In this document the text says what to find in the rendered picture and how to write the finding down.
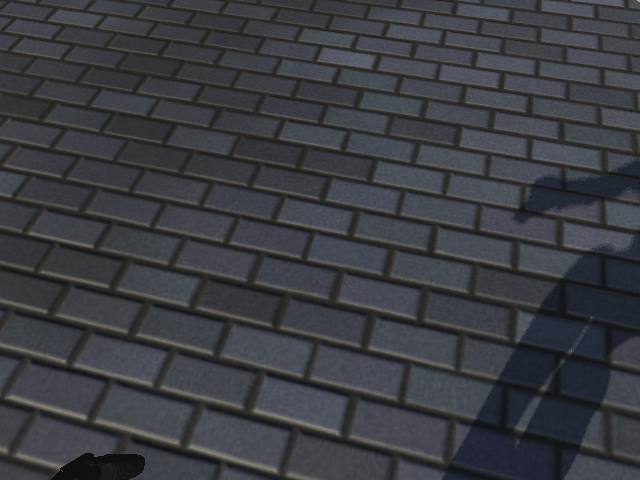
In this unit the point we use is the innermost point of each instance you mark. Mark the robot left hand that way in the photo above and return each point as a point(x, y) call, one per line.
point(107, 467)

